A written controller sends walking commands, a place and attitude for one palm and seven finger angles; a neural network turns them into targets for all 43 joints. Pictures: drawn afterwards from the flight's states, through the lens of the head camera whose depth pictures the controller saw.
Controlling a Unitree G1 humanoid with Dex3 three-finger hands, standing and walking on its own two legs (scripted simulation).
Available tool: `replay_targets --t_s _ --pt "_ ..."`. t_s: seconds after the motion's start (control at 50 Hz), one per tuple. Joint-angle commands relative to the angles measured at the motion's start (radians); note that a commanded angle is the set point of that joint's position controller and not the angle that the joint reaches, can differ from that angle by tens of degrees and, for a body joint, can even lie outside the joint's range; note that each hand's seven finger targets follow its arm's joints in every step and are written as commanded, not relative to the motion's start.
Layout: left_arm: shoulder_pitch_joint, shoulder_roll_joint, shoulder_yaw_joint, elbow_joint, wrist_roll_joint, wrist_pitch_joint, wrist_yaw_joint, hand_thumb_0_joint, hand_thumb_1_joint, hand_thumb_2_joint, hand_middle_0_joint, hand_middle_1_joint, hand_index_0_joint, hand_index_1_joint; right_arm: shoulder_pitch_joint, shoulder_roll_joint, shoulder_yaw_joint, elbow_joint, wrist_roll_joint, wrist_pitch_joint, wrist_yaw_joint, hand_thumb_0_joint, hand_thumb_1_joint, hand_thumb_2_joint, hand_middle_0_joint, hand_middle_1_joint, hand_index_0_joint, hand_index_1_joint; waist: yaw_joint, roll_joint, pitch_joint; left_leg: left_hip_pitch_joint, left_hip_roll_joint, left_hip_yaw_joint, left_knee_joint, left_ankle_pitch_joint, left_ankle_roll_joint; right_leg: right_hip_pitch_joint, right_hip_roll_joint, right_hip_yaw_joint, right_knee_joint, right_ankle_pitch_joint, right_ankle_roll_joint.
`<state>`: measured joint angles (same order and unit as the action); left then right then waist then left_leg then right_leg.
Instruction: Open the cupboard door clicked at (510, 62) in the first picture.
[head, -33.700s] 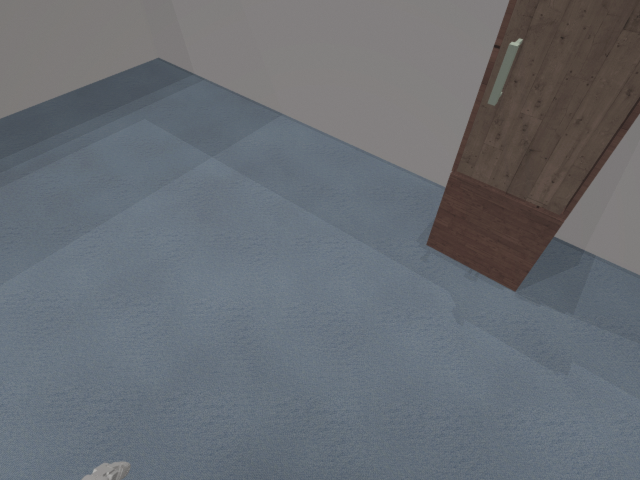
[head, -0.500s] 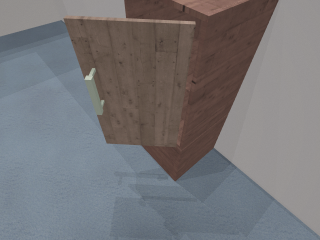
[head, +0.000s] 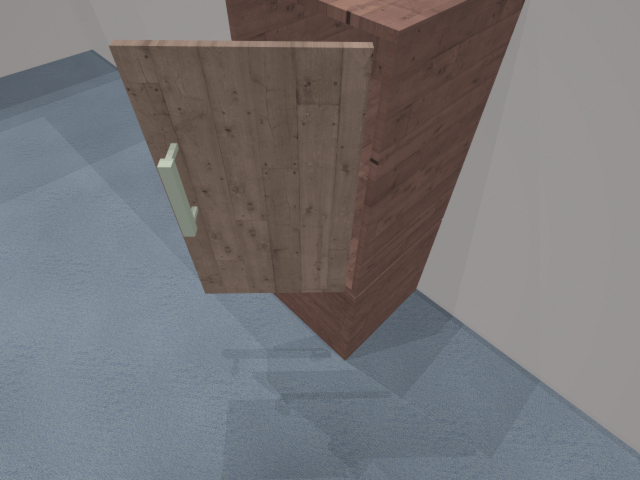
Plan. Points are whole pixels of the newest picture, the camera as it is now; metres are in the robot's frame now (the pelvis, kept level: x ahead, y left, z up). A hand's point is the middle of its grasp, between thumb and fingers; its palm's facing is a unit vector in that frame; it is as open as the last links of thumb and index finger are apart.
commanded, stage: come to a stop and stand still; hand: left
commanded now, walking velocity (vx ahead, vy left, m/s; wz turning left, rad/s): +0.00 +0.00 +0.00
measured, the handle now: (181, 192) +0.54 +0.25 +0.02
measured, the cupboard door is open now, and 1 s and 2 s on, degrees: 46 46 46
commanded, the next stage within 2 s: look again from close up in 0.80 s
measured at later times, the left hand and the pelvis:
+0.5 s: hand out of the picture +0.04 +0.15 -0.17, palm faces +0.00 -0.98 -0.22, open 7.3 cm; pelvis +0.04 -0.03 +0.00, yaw +0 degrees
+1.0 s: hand out of the picture +0.05 +0.14 -0.17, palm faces +0.02 -0.98 -0.22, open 7.4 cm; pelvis +0.05 -0.04 +0.01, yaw +0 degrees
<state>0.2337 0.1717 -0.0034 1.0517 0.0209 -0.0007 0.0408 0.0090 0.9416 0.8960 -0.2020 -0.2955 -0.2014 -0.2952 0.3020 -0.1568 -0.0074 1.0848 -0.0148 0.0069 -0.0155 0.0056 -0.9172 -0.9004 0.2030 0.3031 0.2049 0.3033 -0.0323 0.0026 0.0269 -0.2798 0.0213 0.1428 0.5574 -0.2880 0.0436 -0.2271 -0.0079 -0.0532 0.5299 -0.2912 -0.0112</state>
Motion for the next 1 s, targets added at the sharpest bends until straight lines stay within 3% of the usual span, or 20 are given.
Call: replay_targets --t_s 0.0,0.04,0.08,0.12,0.18,0.24,0.3,0.34,0.4,0.64,0.76,0.98 --pt "0.021 0.120 0.011 -0.064 -0.010 -0.036 0.004 0.000 0.900 0.900 -0.200 -0.300 -0.200 -0.300 0.068 -0.079 -0.009 -0.074 -0.016 -0.013 0.016 0.000 -0.900 -0.900 0.200 0.300 0.200 0.300 -0.025 0.052 0.023 0.029 0.057 -0.119 -0.033 -0.017 -0.015 -0.143 -0.120 0.147 -0.152 -0.192 -0.086" --pt "0.044 0.098 0.007 -0.053 -0.010 -0.038 0.003 0.000 0.900 0.900 -0.200 -0.300 -0.200 -0.300 0.078 -0.083 -0.002 -0.071 -0.011 -0.028 0.008 0.000 -0.900 -0.900 0.200 0.300 0.200 0.300 -0.003 0.081 0.020 0.009 0.095 -0.166 -0.098 0.061 0.010 -0.075 -0.072 0.101 -0.083 -0.049 -0.065" --pt "0.071 0.086 0.006 -0.038 -0.007 -0.038 0.002 0.000 0.900 0.900 -0.200 -0.300 -0.200 -0.300 0.068 -0.082 0.002 -0.070 -0.007 -0.034 0.002 0.000 -0.900 -0.900 0.200 0.300 0.200 0.300 0.016 -0.005 0.022 -0.012 0.103 -0.162 -0.106 0.094 0.018 -0.017 -0.068 0.085 -0.075 0.040 -0.055" --pt "0.080 0.081 0.004 -0.027 -0.010 -0.039 0.002 0.000 0.900 0.900 -0.200 -0.300 -0.200 -0.300 0.068 -0.086 0.005 -0.060 -0.006 -0.037 -0.002 0.000 -0.900 -0.900 0.200 0.300 0.200 0.300 0.014 -0.036 0.018 0.021 0.092 -0.139 -0.098 0.129 0.008 -0.012 -0.082 0.101 -0.078 0.120 -0.053" --pt "0.088 0.083 0.004 -0.016 -0.012 -0.041 0.005 0.000 0.900 0.900 -0.200 -0.300 -0.200 -0.300 0.063 -0.074 0.011 -0.035 -0.003 -0.039 -0.007 0.000 -0.900 -0.900 0.200 0.300 0.200 0.300 0.016 -0.011 0.025 0.052 0.091 -0.129 -0.112 0.181 0.001 -0.002 -0.089 0.107 -0.079 0.218 -0.050" --pt "0.098 0.091 0.006 -0.008 -0.012 -0.041 0.006 0.000 0.900 0.900 -0.200 -0.300 -0.200 -0.300 0.060 -0.079 0.011 -0.019 -0.002 -0.038 -0.010 0.000 -0.900 -0.900 0.200 0.300 0.200 0.300 0.017 -0.045 0.012 0.072 0.091 -0.120 -0.112 0.186 -0.004 0.016 -0.095 0.112 -0.085 0.267 -0.046" --pt "0.107 0.094 0.007 0.000 -0.011 -0.041 0.007 0.000 0.900 0.900 -0.200 -0.300 -0.200 -0.300 0.044 -0.075 0.012 -0.002 0.000 -0.039 -0.012 0.000 -0.900 -0.900 0.200 0.300 0.200 0.300 0.020 -0.021 0.014 0.091 0.091 -0.115 -0.120 0.207 -0.007 0.023 -0.100 0.112 -0.091 0.308 -0.043" --pt "0.115 0.094 0.007 0.006 -0.010 -0.042 0.008 0.000 0.900 0.900 -0.200 -0.300 -0.200 -0.300 0.035 -0.076 0.010 0.007 -0.001 -0.037 -0.013 0.000 -0.900 -0.900 0.200 0.300 0.200 0.300 0.021 -0.046 0.009 0.103 0.091 -0.110 -0.119 0.208 -0.010 0.028 -0.104 0.116 -0.099 0.340 -0.042" --pt "0.125 0.099 0.011 0.012 -0.009 -0.044 0.010 0.000 0.900 0.900 -0.200 -0.300 -0.200 -0.300 0.027 -0.080 0.008 0.013 0.000 -0.040 -0.017 0.000 -0.900 -0.900 0.200 0.300 0.200 0.300 0.023 -0.028 -0.023 0.128 0.093 -0.102 -0.109 0.276 -0.013 0.062 -0.109 0.112 -0.089 0.457 -0.039" --pt "0.131 0.120 0.018 0.027 -0.007 -0.039 0.009 0.000 0.900 0.900 -0.200 -0.300 -0.200 -0.300 -0.025 -0.096 0.003 0.015 0.003 -0.032 -0.024 0.000 -0.900 -0.900 0.200 0.300 0.200 0.300 0.028 -0.021 -0.011 0.146 0.099 -0.087 -0.118 0.257 -0.022 0.079 -0.116 0.125 -0.115 0.527 -0.035" --pt "0.124 0.126 0.023 0.025 -0.006 -0.036 0.007 0.000 0.900 0.900 -0.200 -0.300 -0.200 -0.300 -0.035 -0.104 0.001 0.014 0.002 -0.033 -0.027 0.000 -0.900 -0.900 0.200 0.300 0.200 0.300 0.032 0.000 -0.011 0.155 0.104 -0.088 -0.127 0.268 -0.022 0.080 -0.114 0.123 -0.126 0.505 -0.035" --pt "0.103 0.138 0.028 0.020 -0.006 -0.035 0.005 0.000 0.900 0.900 -0.200 -0.300 -0.200 -0.300 -0.036 -0.110 -0.001 0.020 0.002 -0.034 -0.027 0.000 -0.900 -0.900 0.200 0.300 0.200 0.300 0.037 -0.030 -0.005 0.152 0.106 -0.096 -0.148 0.262 -0.018 0.094 -0.112 0.114 -0.141 0.478 -0.031"
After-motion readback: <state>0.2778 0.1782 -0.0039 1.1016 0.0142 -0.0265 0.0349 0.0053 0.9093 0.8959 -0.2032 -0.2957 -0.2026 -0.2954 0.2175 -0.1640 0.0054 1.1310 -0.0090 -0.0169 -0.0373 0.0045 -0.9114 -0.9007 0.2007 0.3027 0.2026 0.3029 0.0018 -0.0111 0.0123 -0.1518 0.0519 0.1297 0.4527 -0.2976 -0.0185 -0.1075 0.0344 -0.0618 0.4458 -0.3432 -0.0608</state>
